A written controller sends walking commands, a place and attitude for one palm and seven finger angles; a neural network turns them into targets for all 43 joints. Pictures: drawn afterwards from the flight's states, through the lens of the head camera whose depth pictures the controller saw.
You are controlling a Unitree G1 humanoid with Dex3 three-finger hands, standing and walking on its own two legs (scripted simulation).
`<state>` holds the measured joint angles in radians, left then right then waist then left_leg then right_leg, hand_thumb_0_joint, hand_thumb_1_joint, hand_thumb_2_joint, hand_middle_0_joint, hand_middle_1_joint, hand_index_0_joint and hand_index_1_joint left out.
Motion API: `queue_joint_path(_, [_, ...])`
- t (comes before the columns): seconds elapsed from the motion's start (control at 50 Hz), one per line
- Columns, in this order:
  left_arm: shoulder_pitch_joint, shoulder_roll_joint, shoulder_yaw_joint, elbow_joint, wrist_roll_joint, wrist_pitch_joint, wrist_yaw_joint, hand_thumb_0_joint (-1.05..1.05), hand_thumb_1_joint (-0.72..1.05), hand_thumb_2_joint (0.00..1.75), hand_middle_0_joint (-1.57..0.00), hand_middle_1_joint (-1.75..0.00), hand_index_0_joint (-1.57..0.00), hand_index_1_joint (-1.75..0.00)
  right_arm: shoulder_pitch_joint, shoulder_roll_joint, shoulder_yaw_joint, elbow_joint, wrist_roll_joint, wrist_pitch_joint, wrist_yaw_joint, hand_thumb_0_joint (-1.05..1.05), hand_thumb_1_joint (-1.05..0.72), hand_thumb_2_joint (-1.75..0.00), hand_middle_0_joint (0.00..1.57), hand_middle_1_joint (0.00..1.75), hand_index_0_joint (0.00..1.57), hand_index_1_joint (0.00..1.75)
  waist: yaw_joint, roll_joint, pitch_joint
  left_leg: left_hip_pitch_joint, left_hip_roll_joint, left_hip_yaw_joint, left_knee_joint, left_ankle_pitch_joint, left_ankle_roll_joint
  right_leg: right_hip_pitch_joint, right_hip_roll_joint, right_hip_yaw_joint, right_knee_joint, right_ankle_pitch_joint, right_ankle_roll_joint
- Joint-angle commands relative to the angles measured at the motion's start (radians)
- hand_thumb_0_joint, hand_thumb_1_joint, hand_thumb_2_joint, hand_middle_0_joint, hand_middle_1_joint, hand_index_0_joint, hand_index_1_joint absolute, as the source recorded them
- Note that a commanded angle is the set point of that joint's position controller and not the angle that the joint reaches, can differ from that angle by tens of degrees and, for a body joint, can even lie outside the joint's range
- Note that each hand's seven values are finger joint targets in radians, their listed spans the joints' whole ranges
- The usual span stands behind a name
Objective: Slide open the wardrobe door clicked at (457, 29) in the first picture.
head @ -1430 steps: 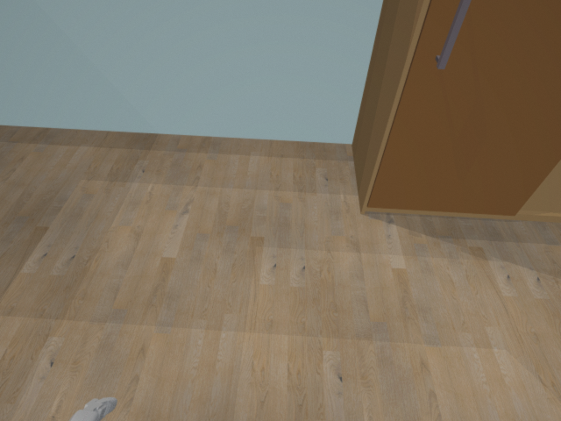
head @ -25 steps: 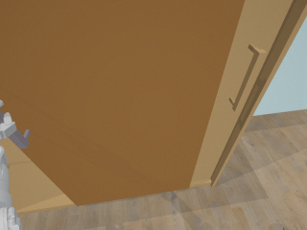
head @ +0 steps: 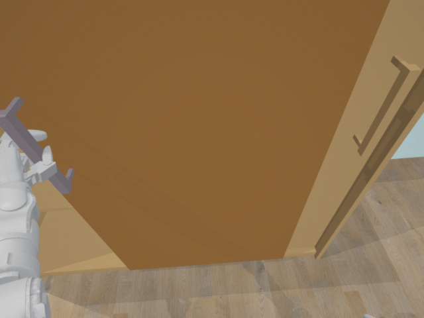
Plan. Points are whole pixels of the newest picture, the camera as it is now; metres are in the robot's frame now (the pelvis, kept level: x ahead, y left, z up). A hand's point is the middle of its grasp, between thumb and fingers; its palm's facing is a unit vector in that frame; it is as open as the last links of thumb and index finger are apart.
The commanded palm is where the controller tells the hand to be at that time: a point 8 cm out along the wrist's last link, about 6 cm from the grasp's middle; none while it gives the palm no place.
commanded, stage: stop walking and hold the door there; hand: left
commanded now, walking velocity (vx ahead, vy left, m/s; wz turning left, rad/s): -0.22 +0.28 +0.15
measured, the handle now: (43, 150) +0.40 +0.37 +0.11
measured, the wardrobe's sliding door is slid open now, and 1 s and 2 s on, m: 0.51 0.52 0.51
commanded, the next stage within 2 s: loosen the grip on the handle in 1.38 s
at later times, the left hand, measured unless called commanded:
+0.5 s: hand (49, 168) +0.36 +0.34 +0.10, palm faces +0.37 -0.88 -0.29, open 5.6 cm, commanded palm +0.32 +0.38 +0.10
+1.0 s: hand (50, 168) +0.36 +0.34 +0.10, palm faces +0.22 -0.96 -0.18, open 5.9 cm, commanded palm +0.33 +0.36 +0.10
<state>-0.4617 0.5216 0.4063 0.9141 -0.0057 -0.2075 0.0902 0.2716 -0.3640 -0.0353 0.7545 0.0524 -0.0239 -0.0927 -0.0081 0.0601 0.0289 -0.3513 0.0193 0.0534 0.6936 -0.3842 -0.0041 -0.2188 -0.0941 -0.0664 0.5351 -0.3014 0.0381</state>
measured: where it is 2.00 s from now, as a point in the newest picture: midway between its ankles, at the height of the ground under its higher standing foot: outside the picture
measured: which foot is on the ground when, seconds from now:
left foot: up 0.00-0.04, down 0.06-0.36, up 0.38-0.68, down 0.70-1.00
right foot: down 0.00-0.12, up 0.14-0.34, down 0.36-0.70, up 0.72-0.96, down 0.98-1.00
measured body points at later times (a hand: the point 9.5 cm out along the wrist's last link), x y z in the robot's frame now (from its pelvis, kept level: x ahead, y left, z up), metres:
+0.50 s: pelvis -0.06 +0.09 +0.00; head +0.04 +0.05 +0.44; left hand +0.34 +0.38 +0.12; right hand +0.08 -0.15 -0.15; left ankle -0.03 +0.22 -0.64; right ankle -0.08 -0.01 -0.73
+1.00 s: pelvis -0.06 +0.15 -0.02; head +0.04 +0.14 +0.42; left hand +0.34 +0.39 +0.12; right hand +0.14 -0.01 -0.15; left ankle -0.01 +0.34 -0.73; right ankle -0.03 +0.07 -0.74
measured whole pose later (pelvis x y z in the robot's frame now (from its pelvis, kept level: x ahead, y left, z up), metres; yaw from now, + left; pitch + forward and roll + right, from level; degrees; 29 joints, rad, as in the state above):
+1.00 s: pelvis -0.06 +0.15 -0.02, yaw +3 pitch -1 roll +0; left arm -0.59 0.25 0.08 0.40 -0.08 -0.06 0.12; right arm 0.09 -0.15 0.07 0.63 0.03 -0.08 -0.03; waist 0.05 0.07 0.24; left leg -0.39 0.18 0.08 0.67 -0.25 -0.08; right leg -0.32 0.01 -0.10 0.68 -0.33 -0.02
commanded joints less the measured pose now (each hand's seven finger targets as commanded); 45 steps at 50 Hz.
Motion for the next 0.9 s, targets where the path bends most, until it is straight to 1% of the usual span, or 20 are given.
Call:
queue_joint_path(0.0, [-0.224, 0.278, 0.022, -0.162, 0.000, -0.018, 0.024, 0.00, 0.90, 0.90, -0.45, -1.40, -0.45, -1.40, -0.069, -0.075, -0.029, -0.124, -0.012, -0.039, -0.022, 0.00, -0.90, -0.90, 0.20, 0.30, 0.20, 0.30, -0.003, -0.198, -0.148, 0.098, 0.026, 0.023, -0.173, 0.197, -0.030, 0.058, -0.240, 0.089, 0.002, 0.730, -0.096])
queue_joint_path(0.04, [-0.256, 0.256, -0.004, -0.248, -0.007, -0.028, 0.027, 0.00, 0.90, 0.90, -0.45, -1.40, -0.45, -1.40, -0.079, -0.079, -0.038, -0.138, -0.009, -0.037, -0.027, 0.00, -0.90, -0.90, 0.20, 0.30, 0.20, 0.30, 0.000, -0.150, -0.198, 0.195, 0.094, 0.014, -0.229, 0.543, -0.001, 0.009, -0.165, 0.032, 0.099, 0.616, -0.034])
queue_joint_path(0.1, [-0.287, 0.097, -0.139, -0.378, -0.007, -0.059, 0.004, 0.00, 0.90, 0.90, -0.45, -1.40, -0.45, -1.40, -0.070, -0.058, -0.028, -0.167, -0.009, -0.045, -0.009, 0.00, -0.90, -0.90, 0.20, 0.30, 0.20, 0.30, -0.018, 0.144, -0.259, 0.344, 0.263, -0.169, -0.226, 1.013, 0.145, -0.176, 0.007, -0.037, 0.314, -0.129, 0.024])
queue_joint_path(0.12, [-0.290, 0.148, -0.098, -0.425, 0.004, -0.071, 0.009, 0.00, 0.90, 0.90, -0.45, -1.40, -0.45, -1.40, -0.072, -0.062, -0.026, -0.172, -0.017, -0.055, 0.000, 0.00, -0.90, -0.90, 0.20, 0.30, 0.20, 0.30, -0.008, 0.206, -0.268, 0.349, 0.288, -0.192, -0.257, 1.038, 0.187, -0.212, 0.024, -0.038, 0.419, -0.295, 0.018])
queue_joint_path(0.16, [-0.312, 0.073, -0.154, -0.486, -0.008, -0.062, 0.007, 0.00, 0.90, 0.90, -0.45, -1.40, -0.45, -1.40, -0.095, -0.054, -0.027, -0.178, -0.007, -0.072, 0.010, 0.00, -0.90, -0.90, 0.20, 0.30, 0.20, 0.30, -0.006, 0.184, -0.273, 0.336, 0.259, -0.147, -0.253, 0.889, 0.204, -0.221, 0.019, -0.042, 0.495, -0.295, 0.011])
queue_joint_path(0.28, [-0.371, 0.136, -0.115, -0.492, -0.028, -0.002, 0.012, 0.00, 0.90, 0.90, -0.45, -1.40, -0.45, -1.40, -0.147, -0.042, -0.006, -0.193, -0.001, -0.094, 0.035, 0.00, -0.90, -0.90, 0.20, 0.30, 0.20, 0.30, 0.021, 0.148, -0.291, 0.228, 0.173, -0.084, -0.239, 0.506, 0.185, -0.032, 0.022, -0.089, 0.191, -0.131, 0.015])
queue_joint_path(0.32, [-0.376, 0.151, -0.107, -0.465, -0.024, -0.005, 0.010, 0.00, 0.90, 0.90, -0.45, -1.40, -0.45, -1.40, -0.159, -0.019, 0.004, -0.194, -0.009, -0.091, 0.045, 0.00, -0.90, -0.90, 0.20, 0.30, 0.20, 0.30, 0.061, -0.032, -0.276, -0.053, 0.103, -0.044, -0.090, 0.238, 0.098, 0.293, -0.115, 0.042, -0.170, 0.071, -0.051])
queue_joint_path(0.34, [-0.374, 0.193, -0.086, -0.440, -0.024, -0.005, 0.012, 0.00, 0.90, 0.90, -0.45, -1.40, -0.45, -1.40, -0.141, 0.002, 0.000, -0.205, -0.013, -0.082, 0.045, 0.00, -0.90, -0.90, 0.20, 0.30, 0.20, 0.30, 0.050, -0.369, -0.249, -0.375, -0.034, 0.018, 0.205, -0.119, 0.003, 0.482, -0.419, 0.497, -0.256, 0.236, -0.179])
queue_joint_path(0.36, [-0.365, 0.216, -0.049, -0.378, -0.038, 0.011, 0.023, 0.00, 0.90, 0.90, -0.45, -1.40, -0.45, -1.40, -0.138, -0.058, -0.005, -0.187, -0.029, -0.086, 0.042, 0.00, -0.90, -0.90, 0.20, 0.30, 0.20, 0.30, 0.047, -0.295, -0.219, -0.415, -0.003, -0.107, 0.450, -0.128, -0.040, 0.380, -0.550, 0.578, -0.236, 0.422, -0.215])
queue_joint_path(0.38, [-0.397, 0.207, -0.050, -0.360, -0.039, 0.015, 0.029, 0.00, 0.90, 0.90, -0.45, -1.40, -0.45, -1.40, -0.126, -0.075, -0.008, -0.156, -0.036, -0.078, 0.052, 0.00, -0.90, -0.90, 0.20, 0.30, 0.20, 0.30, 0.036, -0.208, -0.249, -0.430, 0.012, -0.164, 0.549, -0.093, -0.047, 0.402, -0.542, 0.464, -0.177, 0.578, -0.213])
queue_joint_path(0.44, [-0.454, 0.180, -0.042, -0.439, -0.030, -0.009, 0.030, 0.00, 0.90, 0.90, -0.45, -1.40, -0.45, -1.40, -0.129, -0.022, 0.018, -0.149, -0.028, -0.097, 0.048, 0.00, -0.90, -0.90, 0.20, 0.30, 0.20, 0.30, 0.014, -0.274, -0.246, -0.432, 0.041, -0.096, 0.533, 0.008, -0.049, 0.434, -0.354, 0.127, -0.079, 0.665, -0.107])
queue_joint_path(0.58, [-0.434, -0.020, -0.187, -0.565, -0.029, -0.016, 0.001, 0.00, 0.90, 0.90, -0.45, -1.40, -0.45, -1.40, -0.157, 0.024, 0.008, -0.185, -0.029, -0.071, 0.006, 0.00, -0.90, -0.90, 0.20, 0.30, 0.20, 0.30, 0.023, -0.337, -0.185, 0.015, -0.009, 0.162, -0.035, 0.124, -0.015, 0.195, -0.205, -0.093, -0.041, 0.612, -0.085])
queue_joint_path(0.62, [-0.489, -0.072, -0.233, -0.679, -0.028, -0.021, 0.004, 0.00, 0.90, 0.90, -0.45, -1.40, -0.45, -1.40, -0.127, 0.006, -0.007, -0.181, -0.037, -0.068, -0.009, 0.00, -0.90, -0.90, 0.20, 0.30, 0.20, 0.30, -0.008, -0.244, -0.267, 0.228, -0.015, 0.189, -0.193, 0.300, -0.025, 0.119, -0.149, -0.135, 0.086, 0.469, -0.060])
queue_joint_path(0.64, [-0.488, -0.108, -0.260, -0.725, -0.029, -0.035, 0.002, 0.00, 0.90, 0.90, -0.45, -1.40, -0.45, -1.40, -0.118, -0.014, -0.020, -0.185, -0.032, -0.068, -0.014, 0.00, -0.90, -0.90, 0.20, 0.30, 0.20, 0.30, -0.020, -0.090, -0.307, 0.363, 0.044, 0.122, -0.212, 0.374, -0.015, 0.018, -0.100, -0.128, 0.213, 0.317, -0.038])
queue_joint_path(0.66, [-0.494, -0.159, -0.300, -0.794, -0.041, -0.045, -0.005, 0.00, 0.90, 0.90, -0.45, -1.40, -0.45, -1.40, -0.108, -0.063, -0.035, -0.196, -0.029, -0.070, -0.012, 0.00, -0.90, -0.90, 0.20, 0.30, 0.20, 0.30, -0.029, 0.152, -0.366, 0.490, 0.247, -0.165, -0.225, 0.626, 0.069, -0.171, 0.000, -0.107, 0.400, -0.086, -0.008])
queue_joint_path(0.68, [-0.493, -0.222, -0.373, -0.832, -0.040, -0.045, -0.014, 0.00, 0.90, 0.90, -0.45, -1.40, -0.45, -1.40, -0.101, -0.062, -0.032, -0.201, -0.027, -0.067, -0.006, 0.00, -0.90, -0.90, 0.20, 0.30, 0.20, 0.30, -0.036, 0.219, -0.389, 0.507, 0.398, -0.389, -0.284, 0.764, 0.163, -0.241, 0.047, 0.001, 0.580, -0.362, -0.008])
queue_joint_path(0.72, [-0.457, -0.353, -0.472, -0.817, -0.036, -0.020, -0.032, 0.00, 0.90, 0.90, -0.45, -1.40, -0.45, -1.40, -0.127, -0.021, -0.028, -0.212, -0.016, -0.066, 0.006, 0.00, -0.90, -0.90, 0.20, 0.30, 0.20, 0.30, -0.031, 0.031, -0.237, 0.402, 0.416, -0.311, -0.295, 0.768, 0.213, -0.317, 0.031, 0.041, 0.560, -0.268, -0.009])
queue_joint_path(0.74, [-0.461, -0.316, -0.459, -0.876, -0.048, -0.008, -0.034, 0.00, 0.90, 0.90, -0.45, -1.40, -0.45, -1.40, -0.118, -0.006, -0.017, -0.177, -0.023, -0.075, 0.008, 0.00, -0.90, -0.90, 0.20, 0.30, 0.20, 0.30, -0.042, 0.242, -0.304, 0.463, 0.376, -0.249, -0.250, 0.813, 0.188, -0.338, 0.027, 0.036, 0.551, -0.255, -0.008])
queue_joint_path(0.78, [-0.533, -0.263, -0.439, -0.957, -0.028, -0.001, -0.030, 0.00, 0.90, 0.90, -0.45, -1.40, -0.45, -1.40, -0.130, -0.002, -0.020, -0.173, -0.033, -0.087, 0.032, 0.00, -0.90, -0.90, 0.20, 0.30, 0.20, 0.30, -0.025, 0.307, -0.348, 0.439, 0.347, -0.145, -0.196, 0.837, 0.154, -0.279, 0.011, 0.055, 0.481, -0.166, -0.014])
queue_joint_path(0.88, [-0.494, -0.257, -0.440, -0.851, -0.049, 0.034, -0.035, 0.00, 0.90, 0.90, -0.45, -1.40, -0.45, -1.40, -0.141, 0.000, -0.001, -0.210, -0.033, -0.094, 0.045, 0.00, -0.90, -0.90, 0.20, 0.30, 0.20, 0.30, -0.014, 0.188, -0.326, 0.279, 0.381, -0.119, -0.199, 0.666, 0.150, -0.084, 0.057, 0.026, 0.248, -0.089, -0.023])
